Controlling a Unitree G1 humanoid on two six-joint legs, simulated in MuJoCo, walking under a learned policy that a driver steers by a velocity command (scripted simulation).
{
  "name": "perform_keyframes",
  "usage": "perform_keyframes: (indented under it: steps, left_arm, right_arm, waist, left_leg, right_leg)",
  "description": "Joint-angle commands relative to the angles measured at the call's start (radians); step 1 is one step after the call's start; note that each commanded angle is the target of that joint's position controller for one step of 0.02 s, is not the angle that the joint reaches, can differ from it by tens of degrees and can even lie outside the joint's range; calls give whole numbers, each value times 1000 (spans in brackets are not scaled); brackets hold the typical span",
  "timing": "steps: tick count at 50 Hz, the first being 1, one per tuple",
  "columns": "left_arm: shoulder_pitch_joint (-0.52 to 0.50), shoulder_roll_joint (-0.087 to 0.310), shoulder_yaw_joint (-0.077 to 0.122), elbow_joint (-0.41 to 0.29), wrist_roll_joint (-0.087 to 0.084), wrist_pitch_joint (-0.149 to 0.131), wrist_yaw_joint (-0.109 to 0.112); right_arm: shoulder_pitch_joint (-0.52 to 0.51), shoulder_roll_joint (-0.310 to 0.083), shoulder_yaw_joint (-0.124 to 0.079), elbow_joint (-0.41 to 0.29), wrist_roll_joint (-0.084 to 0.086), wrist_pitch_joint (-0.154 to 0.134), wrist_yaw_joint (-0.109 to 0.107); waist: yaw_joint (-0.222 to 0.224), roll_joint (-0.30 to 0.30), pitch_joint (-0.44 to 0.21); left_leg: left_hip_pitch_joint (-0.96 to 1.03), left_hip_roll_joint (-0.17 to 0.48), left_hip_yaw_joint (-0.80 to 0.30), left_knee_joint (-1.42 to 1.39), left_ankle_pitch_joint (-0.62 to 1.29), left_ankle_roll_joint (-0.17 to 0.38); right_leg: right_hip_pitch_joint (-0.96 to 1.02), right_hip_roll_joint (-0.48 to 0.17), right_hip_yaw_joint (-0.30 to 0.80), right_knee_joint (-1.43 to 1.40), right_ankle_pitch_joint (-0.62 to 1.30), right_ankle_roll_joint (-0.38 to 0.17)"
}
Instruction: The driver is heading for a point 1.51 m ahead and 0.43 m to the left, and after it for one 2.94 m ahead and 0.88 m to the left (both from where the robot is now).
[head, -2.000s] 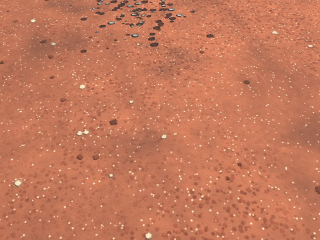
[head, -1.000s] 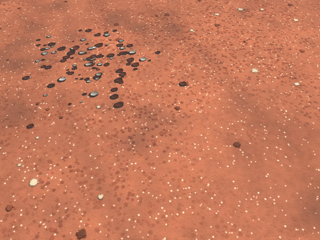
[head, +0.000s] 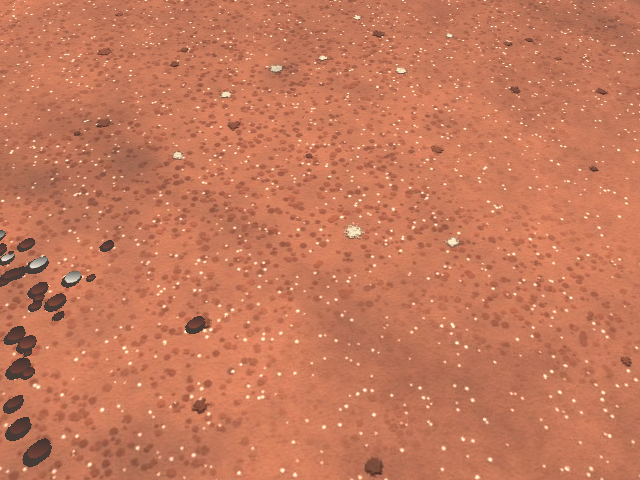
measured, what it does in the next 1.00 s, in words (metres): walks ahead, turning left: right foot, then left foot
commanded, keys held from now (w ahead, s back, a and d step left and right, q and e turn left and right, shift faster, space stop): q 0.62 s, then w+q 0.16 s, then w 0.22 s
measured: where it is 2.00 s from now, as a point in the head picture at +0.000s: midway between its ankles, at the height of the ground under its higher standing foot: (196, 368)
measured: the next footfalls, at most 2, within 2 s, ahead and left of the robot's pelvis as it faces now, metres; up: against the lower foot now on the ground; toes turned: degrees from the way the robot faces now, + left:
right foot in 0.22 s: +0.24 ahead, -0.13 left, +0.00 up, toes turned +8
left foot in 0.62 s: +0.12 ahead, +0.11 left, +0.00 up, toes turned +22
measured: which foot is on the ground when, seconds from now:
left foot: down 0.00-0.22, up 0.24-0.60, down 0.62-1.00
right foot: up 0.00-0.20, down 0.22-0.62, up 0.64-1.00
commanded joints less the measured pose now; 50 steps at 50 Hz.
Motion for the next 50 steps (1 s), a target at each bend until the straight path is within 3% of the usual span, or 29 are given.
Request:
perform_keyframes:
  steps: [1,4,7,9,10,11,12,13,14,15,16,18,21,24,27,30,31,32,33,34,35,37,38,40,44,50]
  left_arm:
    - [40,22,2,-51,11,-2,5]
    - [-50,43,7,-66,2,3,4]
    - [-116,66,13,-88,2,5,4]
    - [-91,90,25,-82,4,-3,1]
    - [-49,102,32,-67,8,-11,2]
    - [-10,148,45,-64,22,-17,9]
    - [44,210,57,-75,37,-9,24]
    - [63,194,53,-72,37,12,20]
    - [38,134,40,-84,22,22,17]
    - [-13,102,29,-91,15,26,18]
    - [-69,93,24,-96,14,30,18]
    - [-132,107,27,-91,23,35,17]
    - [-143,112,31,-75,28,35,25]
    - [-149,137,40,-62,20,40,30]
    - [-134,166,50,-44,8,48,25]
    - [-137,164,53,-23,-20,58,21]
    - [-87,131,47,2,-20,63,18]
    - [-66,64,31,-14,18,65,7]
    - [-182,84,37,-74,23,57,12]
    - [-231,120,48,-85,4,48,11]
    - [-220,139,58,-78,-13,41,7]
    - [-183,149,69,-43,-1,26,11]
    - [-180,137,68,-37,2,15,5]
    - [-174,116,64,-23,-1,-6,-6]
    - [-205,77,44,-14,-4,-26,-24]
    - [-270,90,25,-39,-21,-48,-46]
  right_arm:
    - [-61,-173,-36,-55,11,1,-17]
    - [-21,-203,-46,-39,24,28,-28]
    - [1,-206,-51,-31,35,52,-37]
    - [-23,-200,-53,-41,41,64,-45]
    - [-46,-192,-51,-51,44,69,-49]
    - [-33,-154,-40,-66,33,66,-49]
    - [-11,-89,-21,-93,3,59,-46]
    - [113,-82,-14,-89,20,60,-45]
    - [110,-172,-40,-69,31,74,-46]
    - [51,-195,-54,-78,37,93,-51]
    - [40,-186,-59,-75,36,117,-60]
    - [33,-161,-60,-91,29,151,-68]
    - [7,-126,-54,-129,27,158,-62]
    - [-40,-115,-44,-165,22,154,-45]
    - [-53,-141,-51,-186,23,155,-27]
    - [12,-149,-65,-171,19,158,-16]
    - [40,-181,-78,-165,13,158,-22]
    - [71,-290,-104,-176,14,158,-44]
    - [78,-338,-108,-199,-4,139,-38]
    - [69,-295,-98,-202,-11,111,-31]
    - [34,-259,-88,-201,2,91,-32]
    - [-13,-212,-70,-206,24,80,-47]
    - [-4,-199,-63,-207,20,77,-53]
    - [24,-190,-60,-203,13,66,-61]
    - [62,-195,-61,-183,18,49,-60]
    - [109,-224,-68,-151,28,49,-46]
  waist:
    - [49,127,-116]
    - [13,131,-119]
    - [0,141,-97]
    - [27,148,-97]
    - [56,138,-106]
    - [60,83,-161]
    - [58,-98,-247]
    - [34,-272,-353]
    - [44,-152,-328]
    - [40,-103,-243]
    - [23,-72,-196]
    - [2,-96,-127]
    - [6,-116,-119]
    - [24,-107,-152]
    - [30,-112,-160]
    - [-12,-87,-152]
    - [-12,-5,-125]
    - [19,299,-110]
    - [-33,332,-106]
    - [-48,234,-98]
    - [-20,212,-60]
    - [9,202,-36]
    - [14,200,-42]
    - [12,177,-62]
    - [-14,191,-48]
    - [-59,176,12]
  left_leg:
    - [28,231,-124,-71,759,157]
    - [43,212,-128,-47,661,132]
    - [74,232,-201,6,529,124]
    - [80,229,-261,66,408,100]
    - [54,201,-268,119,339,73]
    - [-13,143,-247,224,227,28]
    - [-196,38,-162,460,-169,-29]
    - [-351,-24,-99,672,-606,-72]
    - [-382,32,-128,803,-563,-97]
    - [-426,58,-112,861,-490,-114]
    - [-423,83,-106,866,-426,-130]
    - [-347,97,-78,847,-326,-153]
    - [-298,108,-44,725,-256,-154]
    - [-221,125,-25,567,-209,-133]
    - [-162,116,8,456,-202,-103]
    - [-14,73,50,219,-74,-38]
    - [61,87,-20,108,23,4]
    - [186,334,-371,22,227,112]
    - [129,439,-598,-57,14,280]
    - [124,399,-588,-115,-272,263]
    - [114,364,-553,-142,-464,207]
    - [108,318,-494,-161,-465,148]
    - [106,293,-467,-168,-421,138]
    - [145,270,-412,-169,-305,129]
    - [132,243,-326,-171,-178,124]
    - [103,282,-353,-148,-192,149]
  right_leg:
    - [82,-1,-19,-179,134,27]
    - [121,43,-21,-321,271,34]
    - [117,60,4,-412,250,26]
    - [174,66,13,-506,259,7]
    - [260,61,5,-591,350,-14]
    - [410,-33,67,-604,551,-59]
    - [625,-246,226,-537,970,-152]
    - [726,-423,424,-544,1007,-313]
    - [658,-380,411,-585,798,-317]
    - [589,-315,310,-605,643,-275]
    - [504,-269,238,-637,507,-246]
    - [333,-220,132,-702,379,-234]
    - [301,-211,41,-731,344,-246]
    - [325,-236,-2,-723,368,-251]
    - [362,-266,-17,-696,363,-238]
    - [326,-239,-75,-590,257,-153]
    - [248,-189,-134,-474,142,-77]
    - [-8,-50,-251,-171,-193,36]
    - [-174,61,-98,10,-344,49]
    - [-215,32,-5,75,-258,20]
    - [-247,11,15,61,-144,-7]
    - [-233,-5,20,10,-3,-4]
    - [-202,5,16,-10,56,1]
    - [-176,19,6,-93,154,12]
    - [-76,29,-13,-305,253,39]
    - [1,26,-26,-462,216,21]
